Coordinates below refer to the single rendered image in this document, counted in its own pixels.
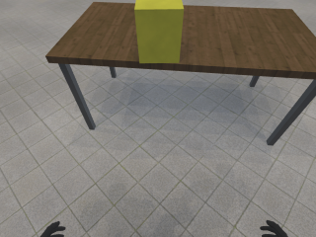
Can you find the carton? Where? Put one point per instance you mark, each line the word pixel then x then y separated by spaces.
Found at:
pixel 159 26

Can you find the robot left hand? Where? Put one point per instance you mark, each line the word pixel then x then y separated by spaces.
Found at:
pixel 52 228

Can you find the robot right hand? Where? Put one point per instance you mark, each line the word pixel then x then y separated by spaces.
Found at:
pixel 273 227

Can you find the table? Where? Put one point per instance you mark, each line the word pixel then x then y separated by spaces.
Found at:
pixel 268 42

